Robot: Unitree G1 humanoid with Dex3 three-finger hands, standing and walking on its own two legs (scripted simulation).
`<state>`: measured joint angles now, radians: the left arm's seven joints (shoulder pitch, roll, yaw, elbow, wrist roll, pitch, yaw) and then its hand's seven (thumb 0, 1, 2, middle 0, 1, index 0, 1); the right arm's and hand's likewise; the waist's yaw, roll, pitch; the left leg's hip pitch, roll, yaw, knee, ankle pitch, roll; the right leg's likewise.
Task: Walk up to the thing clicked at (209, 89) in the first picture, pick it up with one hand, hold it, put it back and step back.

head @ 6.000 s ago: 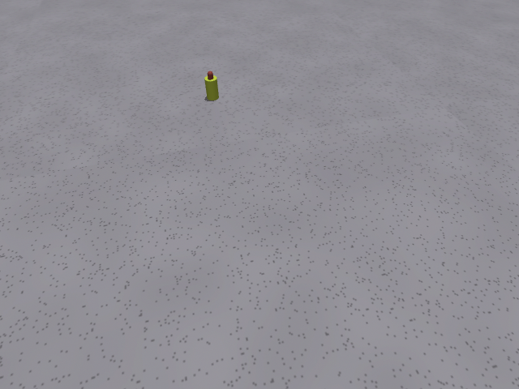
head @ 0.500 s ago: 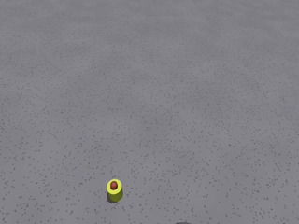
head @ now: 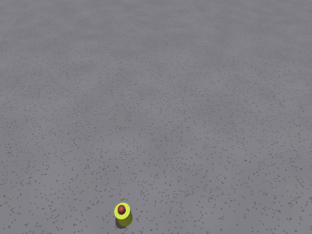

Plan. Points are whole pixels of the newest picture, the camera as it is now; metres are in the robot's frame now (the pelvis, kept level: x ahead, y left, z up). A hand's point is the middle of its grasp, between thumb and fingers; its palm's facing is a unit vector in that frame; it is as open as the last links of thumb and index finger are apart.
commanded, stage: walk up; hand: left
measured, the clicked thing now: (123, 213) +0.38 +0.20 -0.67
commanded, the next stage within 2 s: stand in 1.06 s
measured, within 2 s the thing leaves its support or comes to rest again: neither
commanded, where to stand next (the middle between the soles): +0.04 -0.01 m, yaw -1 degrees
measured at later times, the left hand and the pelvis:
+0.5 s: hand out of the picture +0.09 +0.26 -0.15, palm faces -0.01 -0.95 -0.33, open 7.4 cm; pelvis +0.01 +0.01 +0.01, yaw +0 degrees
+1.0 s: hand out of the picture +0.10 +0.26 -0.15, palm faces +0.00 -0.95 -0.32, open 7.4 cm; pelvis +0.03 +0.01 +0.01, yaw +0 degrees
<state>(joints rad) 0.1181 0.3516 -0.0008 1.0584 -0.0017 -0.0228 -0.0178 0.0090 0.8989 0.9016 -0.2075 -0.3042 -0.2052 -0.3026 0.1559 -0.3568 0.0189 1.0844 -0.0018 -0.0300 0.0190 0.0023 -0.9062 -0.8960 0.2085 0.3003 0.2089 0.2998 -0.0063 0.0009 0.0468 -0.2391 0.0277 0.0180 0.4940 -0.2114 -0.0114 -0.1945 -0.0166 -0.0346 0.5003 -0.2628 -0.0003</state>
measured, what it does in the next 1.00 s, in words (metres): stands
